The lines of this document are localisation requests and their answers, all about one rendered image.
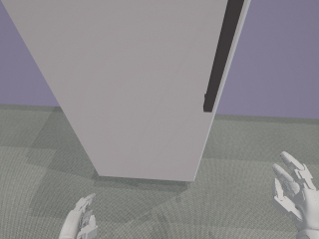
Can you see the fridge door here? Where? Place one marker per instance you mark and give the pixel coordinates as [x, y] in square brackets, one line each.
[130, 77]

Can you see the right robot hand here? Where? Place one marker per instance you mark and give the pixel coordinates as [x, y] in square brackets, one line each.
[305, 197]

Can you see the handle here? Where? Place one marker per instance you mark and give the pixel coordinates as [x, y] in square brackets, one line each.
[228, 28]

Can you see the left robot hand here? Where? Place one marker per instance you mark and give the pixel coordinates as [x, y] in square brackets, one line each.
[75, 223]

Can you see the robot right forearm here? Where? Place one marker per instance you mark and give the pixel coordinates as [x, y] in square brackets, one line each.
[308, 233]

